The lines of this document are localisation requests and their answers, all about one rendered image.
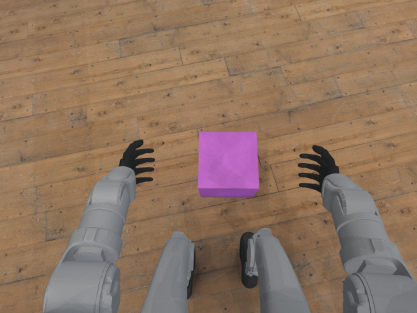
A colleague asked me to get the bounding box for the left robot thigh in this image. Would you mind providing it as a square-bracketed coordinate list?
[140, 238, 195, 313]

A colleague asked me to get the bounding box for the right robot forearm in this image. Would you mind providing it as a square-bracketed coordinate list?
[321, 173, 417, 283]

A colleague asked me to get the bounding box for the left robot hand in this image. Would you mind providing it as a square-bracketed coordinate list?
[119, 140, 155, 184]

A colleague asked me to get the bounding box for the carton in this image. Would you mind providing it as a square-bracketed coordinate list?
[198, 132, 259, 197]

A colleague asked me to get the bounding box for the left robot upper arm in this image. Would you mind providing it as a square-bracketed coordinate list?
[43, 261, 121, 313]

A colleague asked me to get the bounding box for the left robot forearm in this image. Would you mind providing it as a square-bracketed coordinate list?
[43, 166, 136, 312]

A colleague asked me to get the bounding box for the robot right foot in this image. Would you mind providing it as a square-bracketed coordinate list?
[240, 232, 257, 288]

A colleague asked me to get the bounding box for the right robot upper arm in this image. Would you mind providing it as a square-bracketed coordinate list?
[343, 272, 417, 313]

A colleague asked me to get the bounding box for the right robot hand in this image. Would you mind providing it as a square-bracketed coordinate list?
[298, 145, 339, 193]

